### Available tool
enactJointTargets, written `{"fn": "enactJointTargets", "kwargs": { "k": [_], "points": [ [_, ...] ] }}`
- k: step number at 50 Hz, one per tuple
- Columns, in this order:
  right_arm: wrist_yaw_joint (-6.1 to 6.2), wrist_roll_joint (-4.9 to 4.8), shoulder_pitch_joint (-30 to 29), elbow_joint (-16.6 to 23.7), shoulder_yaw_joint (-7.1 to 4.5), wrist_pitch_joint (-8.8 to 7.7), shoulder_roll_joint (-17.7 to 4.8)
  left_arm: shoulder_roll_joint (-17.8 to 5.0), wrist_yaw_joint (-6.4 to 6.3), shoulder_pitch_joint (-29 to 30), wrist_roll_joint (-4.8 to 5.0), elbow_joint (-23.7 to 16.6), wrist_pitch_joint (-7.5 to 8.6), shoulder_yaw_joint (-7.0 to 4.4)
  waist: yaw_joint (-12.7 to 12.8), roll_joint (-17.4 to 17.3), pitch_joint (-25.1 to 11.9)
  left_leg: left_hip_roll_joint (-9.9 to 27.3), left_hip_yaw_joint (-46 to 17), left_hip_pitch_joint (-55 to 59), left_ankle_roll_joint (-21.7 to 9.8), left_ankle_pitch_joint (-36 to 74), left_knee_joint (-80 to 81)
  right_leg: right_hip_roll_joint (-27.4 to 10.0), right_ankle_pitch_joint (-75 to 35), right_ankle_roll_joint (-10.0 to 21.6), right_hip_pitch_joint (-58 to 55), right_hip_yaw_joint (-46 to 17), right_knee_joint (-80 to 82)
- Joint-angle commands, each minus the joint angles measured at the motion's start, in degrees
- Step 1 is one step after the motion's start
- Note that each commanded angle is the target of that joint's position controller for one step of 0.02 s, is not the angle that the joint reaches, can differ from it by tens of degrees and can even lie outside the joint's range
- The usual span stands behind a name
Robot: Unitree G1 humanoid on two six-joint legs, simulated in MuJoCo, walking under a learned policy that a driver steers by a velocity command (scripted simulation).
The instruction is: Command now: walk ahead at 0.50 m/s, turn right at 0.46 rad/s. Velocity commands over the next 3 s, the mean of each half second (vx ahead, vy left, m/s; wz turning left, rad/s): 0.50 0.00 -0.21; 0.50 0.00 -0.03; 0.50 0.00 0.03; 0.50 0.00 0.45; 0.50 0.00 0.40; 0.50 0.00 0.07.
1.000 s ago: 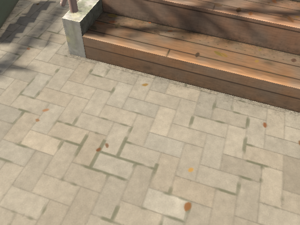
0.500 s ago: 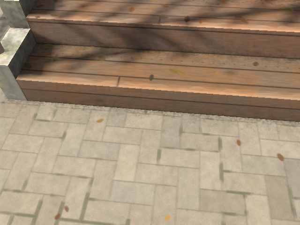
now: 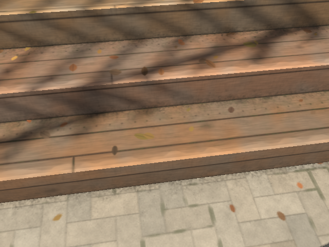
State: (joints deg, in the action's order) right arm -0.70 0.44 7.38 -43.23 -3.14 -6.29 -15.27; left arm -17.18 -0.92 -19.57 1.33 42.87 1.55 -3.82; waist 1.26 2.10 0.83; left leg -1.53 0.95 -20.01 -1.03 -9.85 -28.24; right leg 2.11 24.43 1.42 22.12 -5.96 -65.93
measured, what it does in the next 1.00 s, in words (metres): walks ahead: right foot, then left foot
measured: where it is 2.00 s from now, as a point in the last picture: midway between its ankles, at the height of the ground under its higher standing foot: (209, 84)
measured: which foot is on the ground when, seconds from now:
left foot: down 0.00-0.40, up 0.42-0.84, down 0.86-1.00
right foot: up 0.00-0.36, down 0.38-0.86, up 0.88-1.00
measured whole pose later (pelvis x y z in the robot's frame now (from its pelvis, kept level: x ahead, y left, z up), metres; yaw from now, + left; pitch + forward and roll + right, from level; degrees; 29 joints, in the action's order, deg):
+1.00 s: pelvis +0.53 -0.04 +0.00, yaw -4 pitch +1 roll +0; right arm -1.1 1.0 14.1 -50.7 -1.7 -3.8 -15.3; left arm -16.2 0.6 -14.7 1.6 48.7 3.8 -2.0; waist -1.4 2.2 -0.1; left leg -1.4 2.8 -17.3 -3.9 -11.9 -28.2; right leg -0.6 22.7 0.8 28.4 -1.0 -77.5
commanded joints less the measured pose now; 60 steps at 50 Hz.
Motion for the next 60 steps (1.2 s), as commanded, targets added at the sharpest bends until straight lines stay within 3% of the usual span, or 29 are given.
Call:
{"fn": "enactJointTargets", "kwargs": {
  "k": [1,5,9,14,16,18,19,20,21,22,23,24,25,29,34,35,37,40,43,44,45,46,47,48,50,53,56,59,60],
  "points": [
    [0.12,0.68,4.71,0.53,-1.34,-0.04,-5.71,-5.03,0.32,2.80,-0.28,-5.73,0.82,-1.56,-2.66,-8.34,-0.41,15.83,-18.55,14.22,-8.53,-2.10,16.29,-7.16,-5.34,-0.25,16.63,-1.69,-0.94],
    [-0.15,-0.34,5.98,-1.72,-2.00,-0.76,-7.86,-1.97,0.63,5.63,-0.66,-7.05,0.81,-0.56,-2.03,-6.82,0.27,15.80,-11.88,13.30,-11.24,7.76,19.89,-7.69,-10.33,-1.00,17.49,-0.29,8.50],
    [0.15,-1.18,7.33,-3.14,-2.19,-0.11,-9.48,-0.85,1.80,12.42,-0.94,-8.60,1.92,0.44,-3.83,-6.07,0.90,13.71,-4.97,13.98,-10.08,12.95,20.75,-7.94,-22.08,-1.29,14.84,3.31,22.88],
    [0.19,-2.10,12.92,-6.26,-2.43,1.14,-11.54,-1.69,2.92,20.46,-0.06,-11.15,2.56,0.62,-5.98,-6.68,2.68,15.85,-3.98,18.50,-8.58,12.52,19.16,-5.97,-22.82,-0.19,11.65,5.48,32.84],
    [0.41,-2.36,13.17,-7.10,-2.64,1.80,-12.32,-2.98,3.18,20.40,-0.18,-11.57,2.86,0.20,-4.62,-7.51,2.35,17.12,-3.87,21.34,-7.59,18.26,16.23,-4.96,-19.26,1.45,9.36,6.17,35.28],
    [0.78,-2.35,12.06,-7.33,-2.47,2.31,-12.50,-5.96,2.86,10.65,-0.85,-8.64,3.04,-1.53,1.52,-7.11,-3.79,14.44,-0.27,19.88,-5.41,34.35,3.74,-1.87,-19.61,4.11,-6.35,8.74,39.09],
    [1.02,-1.50,12.03,-6.75,-1.56,2.22,-10.51,-9.17,2.17,1.24,-1.09,-5.99,2.85,-3.02,5.61,-5.30,-10.20,11.76,1.75,12.22,-3.39,30.80,-8.52,-4.53,-21.17,6.23,-21.56,5.75,37.67],
    [0.73,-0.12,15.72,-4.30,0.53,1.27,-4.94,-15.31,1.47,-5.96,-2.32,-5.03,2.36,-4.24,5.69,7.53,-19.13,4.47,4.34,-10.38,0.52,7.44,-31.20,-19.85,-16.25,13.90,-44.23,-18.01,38.15],
    [0.32,-0.45,15.92,-5.25,0.73,-0.05,-5.36,-13.29,1.53,-6.99,-1.34,-4.63,2.15,-3.67,5.61,12.52,-24.53,0.38,-3.40,-19.57,0.96,-22.86,-42.31,-25.09,-11.05,18.26,-47.10,-35.93,46.61],
    [-0.23,-2.24,11.71,-4.19,-0.74,-0.80,-10.31,-10.22,1.70,-3.16,-1.29,-4.85,2.33,-2.40,5.35,8.16,-16.24,4.29,-5.61,-25.21,0.18,-20.34,-45.94,-22.90,-8.02,15.73,-40.73,-28.92,47.82],
    [-0.34,-2.66,7.99,-3.38,-0.58,-1.08,-10.09,-8.39,1.66,0.55,-1.17,-5.17,2.50,-1.80,3.98,5.74,-9.94,6.99,-4.11,-25.25,-0.49,-15.09,-44.15,-20.25,-10.71,13.89,-32.47,-20.62,48.89],
    [-0.01,-1.77,6.52,-3.51,-0.57,-0.90,-9.26,-6.80,1.86,4.11,-1.36,-5.27,2.67,-1.30,2.05,2.47,-5.72,8.57,-3.40,-22.76,-0.16,-11.35,-40.44,-17.92,-15.60,12.77,-24.41,-15.33,51.03],
    [0.30,-1.07,7.06,-3.84,-0.85,-0.26,-9.01,-5.11,1.99,6.55,-1.63,-5.35,3.08,-0.78,-0.16,3.03,-3.95,10.02,-4.03,-18.85,0.19,-8.81,-37.35,-16.21,-20.61,11.89,-18.66,-11.66,52.95],
    [0.73,-0.25,7.74,-4.14,-0.08,1.91,-5.78,-6.20,1.97,8.23,-1.47,-3.72,4.43,-1.19,-3.26,2.49,-2.31,10.16,-3.44,-15.01,2.47,-2.29,-31.52,-14.55,-30.41,13.25,-11.50,-3.72,57.60],
    [0.20,-0.15,-3.10,-1.25,1.17,1.42,-3.78,-7.89,0.95,5.33,-1.27,-1.15,3.95,-1.46,-0.03,1.06,0.63,7.51,-1.57,-12.41,3.10,12.18,-11.58,-11.74,-30.79,10.88,-10.93,3.15,58.59],
    [0.19,-0.45,-1.50,-2.46,1.64,1.87,-2.87,-8.16,0.85,3.40,-1.58,-0.03,3.43,-1.45,0.31,2.86,-0.97,6.27,0.16,-9.57,3.46,11.19,-13.38,-12.48,-28.47,11.09,-12.00,3.39,58.04],
    [-0.10,-0.80,-4.96,-1.33,1.64,2.01,-4.20,-8.13,0.90,2.00,-0.90,0.98,3.03,-1.43,1.44,2.07,1.15,6.27,-0.52,-10.25,2.61,10.45,-10.74,-13.63,-25.60,10.76,-13.75,2.34,57.38],
    [-0.90,-0.76,-5.49,-0.52,1.38,1.38,-6.06,-9.27,0.51,2.92,-0.33,2.24,1.91,-1.62,-0.17,2.07,1.07,5.51,-0.84,-10.63,-0.49,3.54,-8.04,-16.86,-33.91,9.09,-20.90,0.40,52.90],
    [-0.79,0.30,10.78,-5.64,-1.11,0.85,-9.54,-7.86,-0.04,3.87,-0.35,2.59,0.93,-0.65,-8.19,1.16,-8.28,0.40,3.31,12.55,-3.76,6.92,0.98,-10.21,-54.08,5.32,-17.80,5.66,28.83],
    [-0.14,0.57,19.37,-7.31,-2.41,0.85,-14.90,-4.55,0.11,4.12,-1.89,1.07,1.55,0.73,-10.34,-8.49,-12.90,13.15,-12.72,27.39,-7.23,15.25,2.97,-5.83,-32.19,2.08,-3.50,7.89,8.62],
    [-0.18,1.03,20.25,-7.44,-2.77,1.15,-18.31,1.89,0.97,-5.09,-1.78,2.50,3.08,2.22,-4.85,-19.28,-17.60,25.53,-37.75,40.09,-17.62,16.94,7.02,3.67,8.93,-0.71,15.42,3.22,-9.01],
    [-0.19,0.00,18.71,-7.22,-2.14,1.28,-13.45,-3.93,1.61,-1.53,-0.01,3.48,4.07,1.14,-7.71,-9.70,-14.59,24.69,-39.56,36.14,-18.08,-1.97,11.09,0.21,7.98,-0.42,22.25,-2.38,-14.79],
    [-0.09,-0.45,15.76,-6.92,-1.17,1.74,-9.94,-5.17,2.16,3.28,1.55,2.21,4.27,0.62,-6.84,-8.88,-6.48,22.76,-33.14,30.11,-16.58,-11.27,13.03,-3.11,3.50,0.00,27.66,0.76,-18.30],
    [-0.20,-0.02,12.01,-6.12,-0.22,2.32,-7.05,-4.52,1.79,6.53,1.19,1.58,3.99,0.79,-5.65,-5.23,-2.29,20.44,-28.12,22.89,-14.72,-14.00,14.87,-5.95,-1.11,-0.04,27.90,2.54,-18.42],
    [-0.33,1.26,9.89,-6.56,1.01,2.86,-4.22,-2.06,1.57,5.43,0.24,2.17,2.33,1.08,-2.44,-7.06,1.48,17.09,-22.19,12.20,-13.39,-12.39,17.76,-7.48,-5.87,-1.21,25.29,3.33,-21.65],
    [-0.48,0.81,12.82,-9.38,1.48,3.13,-3.87,2.00,1.82,4.11,0.07,1.82,0.90,2.21,-0.51,-7.57,2.67,15.20,-13.86,6.96,-13.59,-2.21,16.94,-7.58,-7.24,-2.87,32.35,4.81,-31.34],
    [0.87,1.04,21.06,-12.73,2.00,3.77,-2.61,6.28,0.52,8.39,0.32,0.11,0.25,3.87,-3.22,-8.62,2.02,17.62,-13.47,11.04,-15.68,1.46,16.19,-6.71,-3.07,-5.09,47.47,6.86,-51.07],
    [2.22,0.58,25.12,-14.46,2.40,4.51,-2.18,7.74,0.25,17.30,0.46,-5.38,1.63,5.66,-4.42,-6.15,6.28,18.77,-13.20,17.86,-13.07,-2.50,15.92,-7.91,0.18,-4.35,64.64,3.99,-55.09],
    [2.70,1.03,27.31,-15.41,2.79,4.99,-1.83,9.86,0.48,21.57,0.43,-7.77,2.40,6.93,-5.85,-7.05,6.55,19.87,-13.81,21.24,-12.50,1.16,15.88,-7.03,1.50,-3.81,70.92,4.33,-59.93]
  ]
}}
